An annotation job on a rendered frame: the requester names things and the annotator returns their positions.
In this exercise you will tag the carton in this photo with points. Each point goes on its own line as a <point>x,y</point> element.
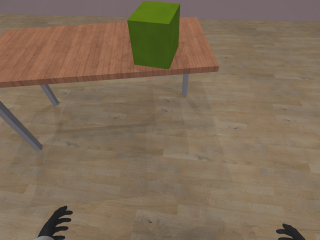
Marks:
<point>154,33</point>

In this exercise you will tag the robot left hand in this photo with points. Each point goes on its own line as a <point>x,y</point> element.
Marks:
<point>50,226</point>

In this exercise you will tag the robot right hand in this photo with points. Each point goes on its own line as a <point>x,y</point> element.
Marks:
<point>290,231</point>

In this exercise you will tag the table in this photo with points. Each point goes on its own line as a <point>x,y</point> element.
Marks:
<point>89,52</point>

